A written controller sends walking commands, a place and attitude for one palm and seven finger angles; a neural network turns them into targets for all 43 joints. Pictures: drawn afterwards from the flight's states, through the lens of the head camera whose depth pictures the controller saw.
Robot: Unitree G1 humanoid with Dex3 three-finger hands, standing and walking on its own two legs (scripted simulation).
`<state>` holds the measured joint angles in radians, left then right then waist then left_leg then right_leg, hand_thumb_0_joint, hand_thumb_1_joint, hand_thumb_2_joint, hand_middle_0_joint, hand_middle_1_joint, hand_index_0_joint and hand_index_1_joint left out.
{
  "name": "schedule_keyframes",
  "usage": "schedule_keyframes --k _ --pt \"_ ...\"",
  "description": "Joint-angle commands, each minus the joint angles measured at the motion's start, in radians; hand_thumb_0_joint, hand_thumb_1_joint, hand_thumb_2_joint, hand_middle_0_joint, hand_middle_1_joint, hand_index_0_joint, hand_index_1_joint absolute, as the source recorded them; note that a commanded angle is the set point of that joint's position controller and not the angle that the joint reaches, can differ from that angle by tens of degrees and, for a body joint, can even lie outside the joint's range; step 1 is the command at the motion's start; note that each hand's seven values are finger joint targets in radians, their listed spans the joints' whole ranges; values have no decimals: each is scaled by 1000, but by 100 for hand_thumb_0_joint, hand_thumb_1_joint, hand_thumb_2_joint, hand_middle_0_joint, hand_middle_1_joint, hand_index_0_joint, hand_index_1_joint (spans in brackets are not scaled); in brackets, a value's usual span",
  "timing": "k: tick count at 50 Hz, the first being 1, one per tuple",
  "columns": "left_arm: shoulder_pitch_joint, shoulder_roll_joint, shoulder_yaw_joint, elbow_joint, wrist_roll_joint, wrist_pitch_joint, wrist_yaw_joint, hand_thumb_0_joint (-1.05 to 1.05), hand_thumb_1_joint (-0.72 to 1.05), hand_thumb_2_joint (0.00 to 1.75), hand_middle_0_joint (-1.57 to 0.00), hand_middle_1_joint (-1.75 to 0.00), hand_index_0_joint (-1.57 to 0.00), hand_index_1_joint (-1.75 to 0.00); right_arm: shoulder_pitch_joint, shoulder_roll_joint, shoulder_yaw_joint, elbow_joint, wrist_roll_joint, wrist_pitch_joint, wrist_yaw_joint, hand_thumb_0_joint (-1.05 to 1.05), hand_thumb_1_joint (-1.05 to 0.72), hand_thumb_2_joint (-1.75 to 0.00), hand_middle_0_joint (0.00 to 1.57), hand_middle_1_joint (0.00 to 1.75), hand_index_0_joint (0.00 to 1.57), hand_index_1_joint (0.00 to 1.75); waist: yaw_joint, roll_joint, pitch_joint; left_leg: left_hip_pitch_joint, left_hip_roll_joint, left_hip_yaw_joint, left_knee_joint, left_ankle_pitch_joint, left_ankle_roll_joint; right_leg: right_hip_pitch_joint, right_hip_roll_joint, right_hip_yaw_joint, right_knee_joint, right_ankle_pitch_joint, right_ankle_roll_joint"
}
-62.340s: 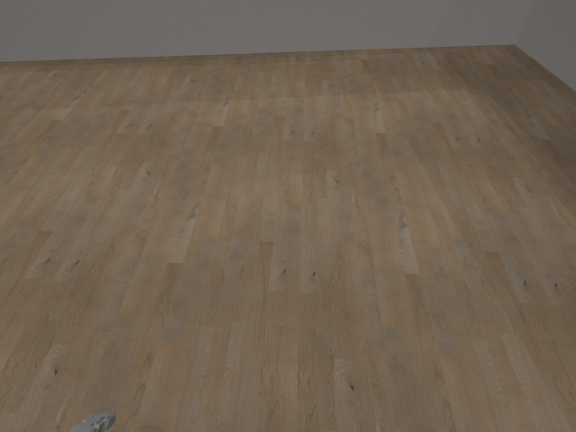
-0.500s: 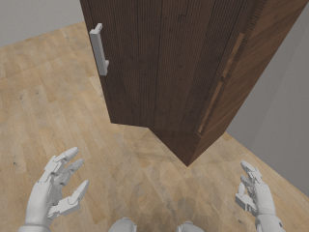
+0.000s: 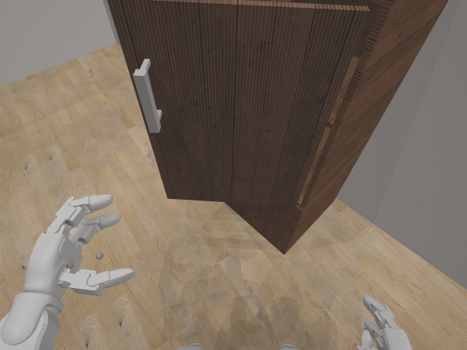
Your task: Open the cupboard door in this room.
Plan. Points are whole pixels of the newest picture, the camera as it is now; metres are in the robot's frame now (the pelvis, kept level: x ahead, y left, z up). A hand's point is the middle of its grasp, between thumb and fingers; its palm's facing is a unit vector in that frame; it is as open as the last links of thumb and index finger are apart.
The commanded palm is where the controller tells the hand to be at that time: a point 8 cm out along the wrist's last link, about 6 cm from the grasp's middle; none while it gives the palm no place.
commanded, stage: raise the hand with hooked fingers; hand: left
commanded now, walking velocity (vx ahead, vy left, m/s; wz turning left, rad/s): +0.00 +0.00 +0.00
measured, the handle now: (150, 97) +0.55 +0.20 +0.11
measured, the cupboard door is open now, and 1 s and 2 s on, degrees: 42 42 42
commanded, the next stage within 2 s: move the hooked fingers beside the handle in 1.10 s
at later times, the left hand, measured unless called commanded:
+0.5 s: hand (68, 202) +0.29 +0.26 +0.12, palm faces +0.06 -1.00 -0.05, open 13.9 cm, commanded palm +0.27 +0.31 +0.13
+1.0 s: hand (74, 190) +0.31 +0.25 +0.13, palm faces +0.07 -1.00 -0.04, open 14.0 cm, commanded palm +0.27 +0.30 +0.13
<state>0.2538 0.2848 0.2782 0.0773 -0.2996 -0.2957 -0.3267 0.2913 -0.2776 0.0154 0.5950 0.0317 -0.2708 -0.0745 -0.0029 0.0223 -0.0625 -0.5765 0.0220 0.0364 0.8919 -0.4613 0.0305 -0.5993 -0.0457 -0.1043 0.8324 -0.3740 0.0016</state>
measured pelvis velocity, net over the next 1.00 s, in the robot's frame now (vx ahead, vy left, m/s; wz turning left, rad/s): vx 0.01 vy -0.02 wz -0.01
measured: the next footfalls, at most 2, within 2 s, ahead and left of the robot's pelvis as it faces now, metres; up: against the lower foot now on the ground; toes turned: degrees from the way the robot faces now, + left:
none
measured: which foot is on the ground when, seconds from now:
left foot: down 0.00-1.00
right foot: down 0.00-1.00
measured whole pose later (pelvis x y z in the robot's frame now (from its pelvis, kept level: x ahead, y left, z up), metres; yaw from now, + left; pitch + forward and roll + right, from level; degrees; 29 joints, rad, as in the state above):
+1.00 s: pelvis +0.01 -0.02 +0.03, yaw -1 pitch +3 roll +0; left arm -0.10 0.40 0.46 0.40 -0.32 -0.16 -0.46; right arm 0.28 -0.28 0.04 0.62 0.04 -0.23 -0.11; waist 0.01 0.03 -0.03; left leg -0.33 0.03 0.05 0.64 -0.36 0.01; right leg -0.38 -0.02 -0.10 0.61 -0.29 -0.02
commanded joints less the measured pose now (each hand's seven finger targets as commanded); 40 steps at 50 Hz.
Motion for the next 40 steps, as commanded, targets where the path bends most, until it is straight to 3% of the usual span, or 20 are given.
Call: schedule_keyframes --k 1,4,7,10,12,18,26,28,30,33,34,35,37,38,40 --pt "-141 202 117 -202 -33 -51 -3 0 -29 39 -29 -107 -29 -107 -64 -122 -41 -155 8 -63 -13 0 -90 -90 20 30 20 30 18 43 -211 117 -14 -73 -200 313 -28 181 45 23 -111 191 -24" --pt "-197 220 132 -177 -37 -29 -14 0 -36 36 -29 -111 -29 -111 -71 -125 -34 -154 10 -54 -14 0 -90 -90 20 30 20 30 20 73 -181 139 -12 -73 -221 339 -32 196 47 20 -125 216 -28" --pt "-246 223 130 -136 -38 0 -32 0 -43 33 -29 -115 -29 -115 -73 -126 -32 -148 14 -48 -20 0 -90 -90 20 30 20 30 14 66 -164 158 -12 -72 -238 334 -32 204 47 20 -148 221 -26" --pt "-306 253 150 -109 -43 26 -56 0 -50 30 -30 -120 -30 -120 -70 -130 -27 -147 15 -41 -24 0 -90 -90 20 30 20 30 15 62 -179 188 -13 -73 -250 372 -30 237 50 23 -164 262 -27" --pt "-343 262 152 -104 -41 37 -66 0 -50 30 -30 -120 -30 -120 -74 -127 -26 -145 15 -42 -26 0 -90 -90 20 30 20 30 14 80 -189 215 -12 -73 -258 382 -31 244 50 25 -175 270 -26" --pt "-441 329 209 -10 -55 74 -102 0 -50 30 -30 -120 -30 -120 -77 -134 -15 -133 15 -28 -34 0 -90 -90 20 30 20 30 19 44 -167 229 -15 -68 -280 396 -25 291 53 31 -209 309 -31" --pt "-558 388 248 53 -59 96 -144 0 -50 30 -30 -120 -30 -120 -74 -135 -15 -127 18 -21 -44 0 -90 -90 20 30 20 30 19 48 -217 282 -16 -60 -305 444 -18 339 48 40 -239 364 -27" --pt "-590 412 260 90 -58 108 -151 0 -50 30 -30 -120 -30 -120 -75 -138 -12 -121 18 -17 -45 0 -90 -90 20 30 20 30 21 54 -182 276 -17 -56 -314 424 -17 337 46 44 -253 354 -30" --pt "-621 431 278 113 -61 115 -157 0 -50 30 -30 -120 -30 -120 -74 -139 -14 -121 21 -14 -48 0 -90 -90 20 30 20 30 20 40 -195 279 -19 -53 -323 415 -14 349 44 47 -263 355 -27" --pt "-563 375 237 175 -65 127 -172 0 -50 30 -30 -120 -30 -120 -68 -142 -17 -126 24 -13 -42 0 -90 -90 20 30 20 30 25 2 -171 265 -19 -46 -325 416 -11 348 41 45 -265 361 -26" --pt "-561 371 228 173 -60 128 -175 0 -50 30 -30 -120 -30 -120 -69 -142 -18 -128 26 -11 -39 0 -90 -90 20 30 20 30 23 28 -165 268 -20 -44 -329 413 -11 337 41 46 -267 355 -27" --pt "-573 385 235 142 -57 123 -172 0 -50 30 -30 -120 -30 -120 -73 -143 -20 -132 25 -12 -37 0 -90 -90 20 30 20 30 28 62 -178 273 -23 -42 -329 412 -12 342 38 51 -266 353 -27" --pt "-566 403 254 114 -51 112 -156 0 -50 30 -30 -120 -30 -120 -72 -141 -23 -138 23 -12 -34 0 -90 -90 20 30 20 30 32 65 -197 282 -22 -43 -332 407 -12 343 39 50 -267 339 -27" --pt "-564 421 271 109 -54 106 -149 0 -50 30 -30 -120 -30 -120 -71 -142 -22 -138 19 -11 -33 0 -90 -90 20 30 20 30 34 31 -190 277 -20 -45 -333 409 -11 356 40 50 -268 346 -29" --pt "-578 432 293 93 -57 92 -139 0 -50 30 -30 -120 -30 -120 -70 -141 -23 -138 18 -11 -35 0 -90 -90 20 30 20 30 34 31 -213 281 -22 -40 -337 403 -9 365 40 57 -270 348 -26"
